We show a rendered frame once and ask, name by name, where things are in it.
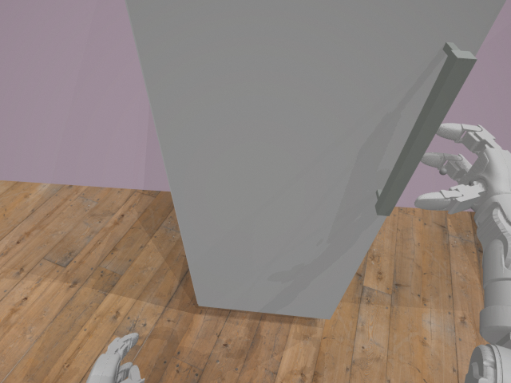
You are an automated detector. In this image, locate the right robot forearm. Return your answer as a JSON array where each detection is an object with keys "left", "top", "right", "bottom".
[{"left": 473, "top": 194, "right": 511, "bottom": 349}]

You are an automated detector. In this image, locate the robot right hand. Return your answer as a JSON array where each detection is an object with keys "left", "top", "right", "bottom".
[{"left": 414, "top": 123, "right": 511, "bottom": 215}]

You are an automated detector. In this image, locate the robot right upper arm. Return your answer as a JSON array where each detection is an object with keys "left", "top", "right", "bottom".
[{"left": 465, "top": 344, "right": 511, "bottom": 383}]

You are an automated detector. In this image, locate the fridge door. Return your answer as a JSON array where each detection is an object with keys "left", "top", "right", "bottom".
[{"left": 126, "top": 0, "right": 506, "bottom": 320}]

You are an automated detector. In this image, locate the robot left hand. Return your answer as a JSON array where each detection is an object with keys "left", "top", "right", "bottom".
[{"left": 86, "top": 333, "right": 145, "bottom": 383}]

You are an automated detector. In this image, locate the handle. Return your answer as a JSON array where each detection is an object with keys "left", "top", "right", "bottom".
[{"left": 375, "top": 42, "right": 477, "bottom": 216}]

